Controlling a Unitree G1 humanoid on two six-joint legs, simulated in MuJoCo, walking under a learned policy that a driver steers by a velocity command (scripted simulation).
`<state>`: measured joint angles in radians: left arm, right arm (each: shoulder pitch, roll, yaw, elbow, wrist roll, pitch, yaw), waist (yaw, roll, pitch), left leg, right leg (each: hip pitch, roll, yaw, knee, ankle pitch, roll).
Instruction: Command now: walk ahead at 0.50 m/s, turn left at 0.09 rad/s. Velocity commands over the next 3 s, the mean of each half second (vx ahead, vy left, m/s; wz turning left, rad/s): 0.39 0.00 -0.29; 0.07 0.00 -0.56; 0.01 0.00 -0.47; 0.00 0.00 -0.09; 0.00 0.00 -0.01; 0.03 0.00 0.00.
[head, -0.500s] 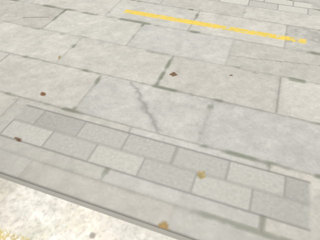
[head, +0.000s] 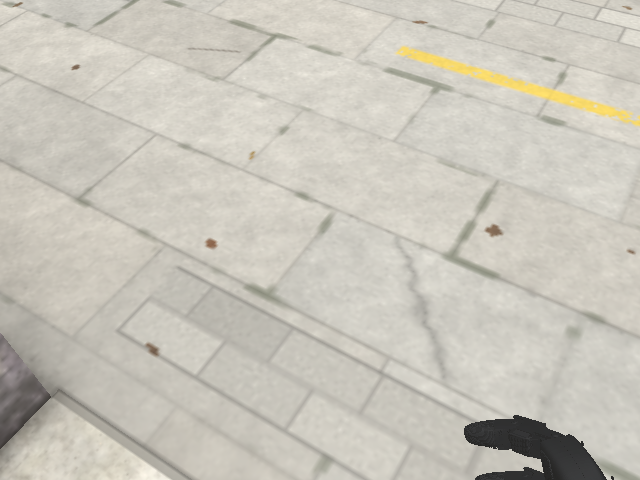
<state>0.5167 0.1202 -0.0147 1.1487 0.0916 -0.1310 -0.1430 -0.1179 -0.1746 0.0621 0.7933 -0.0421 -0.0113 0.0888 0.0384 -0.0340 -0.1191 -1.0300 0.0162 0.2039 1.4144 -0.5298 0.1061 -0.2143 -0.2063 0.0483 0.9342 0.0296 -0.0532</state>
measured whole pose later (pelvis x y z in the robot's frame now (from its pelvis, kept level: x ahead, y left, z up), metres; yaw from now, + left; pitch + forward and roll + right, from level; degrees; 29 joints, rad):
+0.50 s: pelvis +0.24 -0.04 +0.15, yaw -11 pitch +4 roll +1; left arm -0.01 0.19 0.06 0.83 0.02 -0.09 -0.09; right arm 0.28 -0.17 -0.03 0.97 -0.05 -0.15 0.02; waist -0.02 0.00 -0.07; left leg 0.05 0.04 0.30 0.30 -0.39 -0.03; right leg -0.62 -0.03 -0.02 0.63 0.05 -0.07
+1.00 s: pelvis +0.32 -0.07 +0.15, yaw -29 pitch +4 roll +0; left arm 0.17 0.25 0.10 0.66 -0.02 0.04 0.04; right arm 0.10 -0.23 -0.06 0.73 0.02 -0.05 -0.08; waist 0.03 -0.02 -0.03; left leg -0.45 -0.02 -0.10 0.61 -0.25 -0.06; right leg -0.44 0.19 0.21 0.51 -0.12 -0.05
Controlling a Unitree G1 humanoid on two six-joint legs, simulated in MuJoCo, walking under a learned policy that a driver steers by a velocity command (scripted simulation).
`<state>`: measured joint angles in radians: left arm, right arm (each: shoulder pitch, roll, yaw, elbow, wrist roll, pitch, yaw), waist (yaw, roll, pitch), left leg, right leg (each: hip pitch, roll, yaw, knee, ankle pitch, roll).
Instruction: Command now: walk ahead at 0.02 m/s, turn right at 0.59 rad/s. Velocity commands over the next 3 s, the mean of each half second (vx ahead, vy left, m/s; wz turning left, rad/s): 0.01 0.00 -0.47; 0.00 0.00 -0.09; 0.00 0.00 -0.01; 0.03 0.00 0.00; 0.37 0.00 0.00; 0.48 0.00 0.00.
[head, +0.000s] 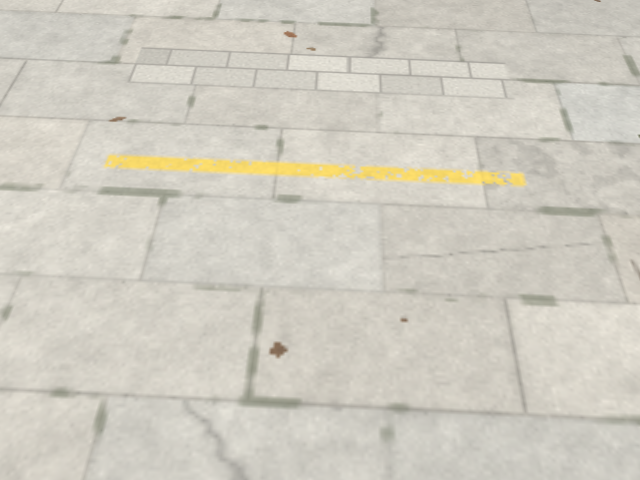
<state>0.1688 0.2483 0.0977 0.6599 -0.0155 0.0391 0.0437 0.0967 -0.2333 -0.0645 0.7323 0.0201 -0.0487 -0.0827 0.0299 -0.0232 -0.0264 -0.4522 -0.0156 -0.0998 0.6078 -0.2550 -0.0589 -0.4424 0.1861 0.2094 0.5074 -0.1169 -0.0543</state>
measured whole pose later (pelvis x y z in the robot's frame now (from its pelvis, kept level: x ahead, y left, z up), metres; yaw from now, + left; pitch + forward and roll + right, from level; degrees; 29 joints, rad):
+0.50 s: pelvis -0.01 -0.03 +0.00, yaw -14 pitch +2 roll +1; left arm 0.18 0.20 0.02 0.59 0.02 0.02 0.00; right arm 0.20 -0.27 -0.07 0.72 -0.01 0.01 -0.07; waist -0.02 0.04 -0.01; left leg -0.54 0.06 0.01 1.04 -0.46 -0.08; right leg -0.34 0.00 0.00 0.59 -0.28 -0.03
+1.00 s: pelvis -0.01 -0.02 +0.00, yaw -15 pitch -1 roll +0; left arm 0.22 0.18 0.03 0.69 0.01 0.00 0.00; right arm 0.24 -0.17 -0.01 0.74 -0.01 -0.02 -0.04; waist 0.01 -0.01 0.00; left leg -0.27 0.03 0.01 0.61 -0.33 -0.02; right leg -0.31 0.01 0.01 0.63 -0.31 -0.01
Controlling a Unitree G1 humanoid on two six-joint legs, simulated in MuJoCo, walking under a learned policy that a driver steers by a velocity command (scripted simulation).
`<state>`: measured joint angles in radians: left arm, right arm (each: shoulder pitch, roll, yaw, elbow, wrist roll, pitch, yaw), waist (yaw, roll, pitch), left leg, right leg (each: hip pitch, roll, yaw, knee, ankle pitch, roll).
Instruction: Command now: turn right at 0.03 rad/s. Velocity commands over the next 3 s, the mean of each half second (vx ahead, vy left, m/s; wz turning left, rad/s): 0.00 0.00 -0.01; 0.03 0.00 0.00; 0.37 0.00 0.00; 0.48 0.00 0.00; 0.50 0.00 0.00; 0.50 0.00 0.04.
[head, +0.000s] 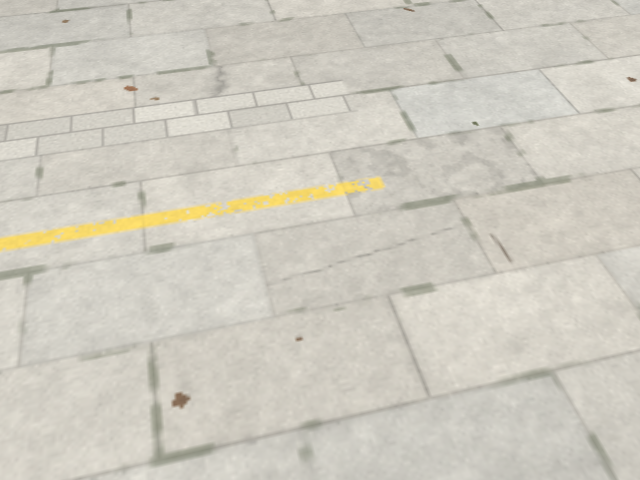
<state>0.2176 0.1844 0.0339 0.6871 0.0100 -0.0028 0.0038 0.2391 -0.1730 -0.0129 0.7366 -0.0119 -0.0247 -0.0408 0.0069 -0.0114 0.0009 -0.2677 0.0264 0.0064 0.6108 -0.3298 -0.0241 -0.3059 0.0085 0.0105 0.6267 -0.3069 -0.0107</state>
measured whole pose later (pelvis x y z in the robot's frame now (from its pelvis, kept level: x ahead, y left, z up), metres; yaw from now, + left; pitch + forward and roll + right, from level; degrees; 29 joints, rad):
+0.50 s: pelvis +0.01 +0.01 +0.00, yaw +0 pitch -1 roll +1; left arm 0.23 0.17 0.03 0.76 0.00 -0.01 0.03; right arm 0.27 -0.17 -0.01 0.82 -0.01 -0.02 -0.04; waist 0.00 -0.01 0.01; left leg -0.24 0.01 0.01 0.59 -0.33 -0.01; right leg -0.28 -0.01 0.02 0.62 -0.32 0.00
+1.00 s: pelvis +0.03 +0.01 +0.01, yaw +0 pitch +1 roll +0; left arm 0.30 0.20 0.07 0.91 0.04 -0.05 0.00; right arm 0.33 -0.19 -0.05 0.91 -0.02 -0.05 0.01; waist -0.01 0.00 -0.02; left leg -0.19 0.02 0.01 0.49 -0.37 0.06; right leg -0.24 0.00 0.01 0.53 -0.40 -0.04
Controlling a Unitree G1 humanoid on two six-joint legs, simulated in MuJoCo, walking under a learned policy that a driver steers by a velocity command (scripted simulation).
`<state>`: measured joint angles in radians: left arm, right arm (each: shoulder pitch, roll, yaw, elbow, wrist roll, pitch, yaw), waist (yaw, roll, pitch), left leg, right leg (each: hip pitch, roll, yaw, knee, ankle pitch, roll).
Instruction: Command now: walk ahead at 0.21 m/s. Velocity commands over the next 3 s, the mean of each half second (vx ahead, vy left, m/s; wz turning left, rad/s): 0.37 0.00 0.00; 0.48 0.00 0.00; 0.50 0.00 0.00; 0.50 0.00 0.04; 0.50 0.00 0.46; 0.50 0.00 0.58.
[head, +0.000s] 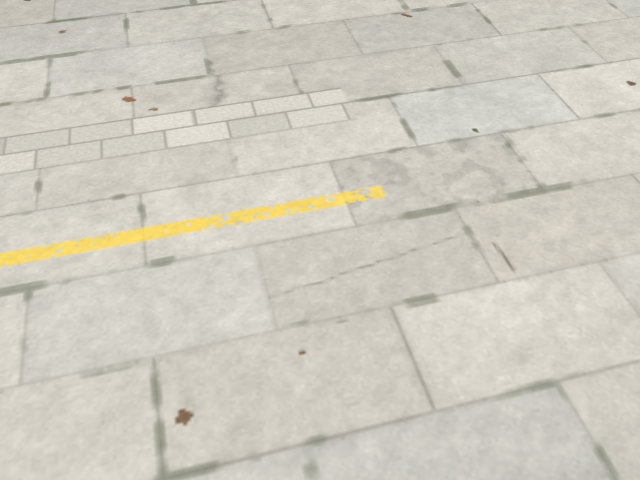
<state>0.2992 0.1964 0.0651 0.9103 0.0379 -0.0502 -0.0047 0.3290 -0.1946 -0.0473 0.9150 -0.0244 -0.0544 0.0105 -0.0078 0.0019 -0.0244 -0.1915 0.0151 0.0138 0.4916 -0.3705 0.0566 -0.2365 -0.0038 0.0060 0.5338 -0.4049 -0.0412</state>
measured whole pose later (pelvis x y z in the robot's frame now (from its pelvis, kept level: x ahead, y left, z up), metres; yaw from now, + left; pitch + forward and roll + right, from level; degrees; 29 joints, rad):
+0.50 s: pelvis +0.20 +0.02 -0.03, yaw +0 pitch +2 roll -1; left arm 0.49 0.22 0.05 0.98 -0.01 -0.06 0.02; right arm 0.01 -0.21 -0.03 0.76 0.03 -0.10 0.03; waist 0.05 0.02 0.00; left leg -0.54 0.02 0.06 0.59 -0.09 0.09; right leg 0.10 -0.03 -0.05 0.41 -0.49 0.02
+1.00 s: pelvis +0.46 +0.02 -0.01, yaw +0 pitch +3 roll +2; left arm 0.02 0.22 0.03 0.77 -0.02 -0.08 -0.03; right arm 0.39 -0.25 -0.04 0.96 0.02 -0.07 0.00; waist -0.09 -0.04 -0.01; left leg 0.03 -0.05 0.06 0.25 -0.34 0.03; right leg -0.61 -0.08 -0.01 0.56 0.00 -0.03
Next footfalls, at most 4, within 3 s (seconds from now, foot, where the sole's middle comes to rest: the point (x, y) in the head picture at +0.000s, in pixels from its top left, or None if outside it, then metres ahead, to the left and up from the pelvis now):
0.50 left None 0.37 0.12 -0.78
1.06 right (382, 422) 0.67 -0.11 -0.78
1.58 left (278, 312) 0.97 0.13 -0.78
2.14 right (361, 227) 1.28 -0.09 -0.78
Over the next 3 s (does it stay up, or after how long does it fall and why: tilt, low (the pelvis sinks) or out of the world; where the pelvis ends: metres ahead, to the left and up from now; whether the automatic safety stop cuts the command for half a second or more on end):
stays up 1.51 0.18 0.01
